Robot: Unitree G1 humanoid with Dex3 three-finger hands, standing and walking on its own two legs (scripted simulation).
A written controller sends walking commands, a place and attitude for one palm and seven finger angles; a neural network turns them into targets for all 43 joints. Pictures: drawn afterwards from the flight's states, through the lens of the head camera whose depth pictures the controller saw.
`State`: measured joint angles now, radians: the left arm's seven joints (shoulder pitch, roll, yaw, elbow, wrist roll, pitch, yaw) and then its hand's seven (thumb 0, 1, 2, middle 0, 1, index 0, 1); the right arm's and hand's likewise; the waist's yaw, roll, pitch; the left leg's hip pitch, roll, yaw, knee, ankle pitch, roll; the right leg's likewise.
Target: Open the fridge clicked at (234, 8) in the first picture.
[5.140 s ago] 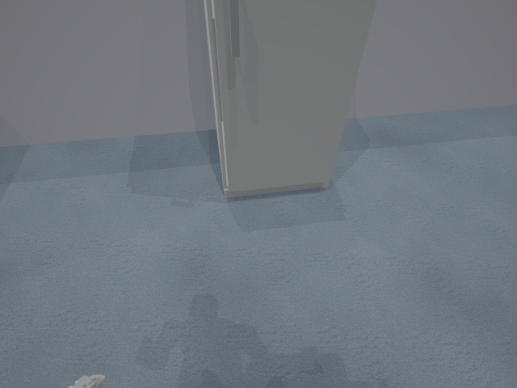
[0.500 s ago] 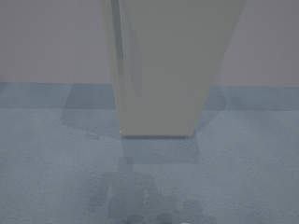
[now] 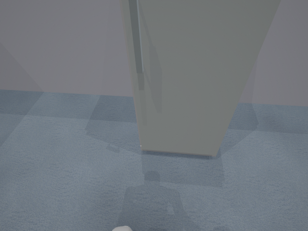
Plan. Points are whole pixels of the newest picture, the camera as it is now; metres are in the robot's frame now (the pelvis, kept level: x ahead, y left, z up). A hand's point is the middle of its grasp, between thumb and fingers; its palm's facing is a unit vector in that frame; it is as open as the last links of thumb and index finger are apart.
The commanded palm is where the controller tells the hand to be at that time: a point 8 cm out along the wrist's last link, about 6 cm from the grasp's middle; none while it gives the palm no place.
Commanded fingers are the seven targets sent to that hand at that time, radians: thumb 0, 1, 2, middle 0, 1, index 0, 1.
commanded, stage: take the last steps up to it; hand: left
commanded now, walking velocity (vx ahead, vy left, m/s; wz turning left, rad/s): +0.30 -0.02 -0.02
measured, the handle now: (138, 36) +0.75 +0.12 +0.16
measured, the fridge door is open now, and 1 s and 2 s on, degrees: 0 0 0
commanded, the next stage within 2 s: come to a stop and stand still in 0.52 s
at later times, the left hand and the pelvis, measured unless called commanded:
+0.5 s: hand (96, 200) +0.25 +0.23 -0.17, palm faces +0.00 -0.98 -0.19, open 7.4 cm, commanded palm none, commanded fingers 0.00 0.90 0.90 -0.20 -0.30 -0.20 -0.30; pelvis +0.16 +0.04 -0.01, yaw -3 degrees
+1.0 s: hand (109, 183) +0.31 +0.20 -0.18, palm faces +0.01 -0.97 -0.23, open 7.3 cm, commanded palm none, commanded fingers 0.00 0.90 0.90 -0.20 -0.30 -0.20 -0.30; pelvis +0.24 +0.02 -0.02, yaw -2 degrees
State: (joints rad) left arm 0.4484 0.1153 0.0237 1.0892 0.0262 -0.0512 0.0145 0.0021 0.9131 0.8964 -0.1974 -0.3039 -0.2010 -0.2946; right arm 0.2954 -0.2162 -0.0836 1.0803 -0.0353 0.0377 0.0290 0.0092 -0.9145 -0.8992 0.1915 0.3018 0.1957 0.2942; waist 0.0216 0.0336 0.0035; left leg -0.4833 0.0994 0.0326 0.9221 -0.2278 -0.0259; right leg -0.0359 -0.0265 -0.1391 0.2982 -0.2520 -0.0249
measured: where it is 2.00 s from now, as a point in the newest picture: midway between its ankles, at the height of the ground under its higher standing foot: outside the picture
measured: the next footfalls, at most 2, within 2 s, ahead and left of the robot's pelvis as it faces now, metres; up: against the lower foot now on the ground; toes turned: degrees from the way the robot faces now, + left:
left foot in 0.16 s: +0.13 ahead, +0.16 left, +0.00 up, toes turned +7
right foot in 0.62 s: +0.34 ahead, -0.11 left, +0.00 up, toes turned -11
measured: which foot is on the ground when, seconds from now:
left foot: up 0.00-0.14, down 0.16-0.62, up 0.64-1.00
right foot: down 0.00-0.16, up 0.18-0.60, down 0.62-1.00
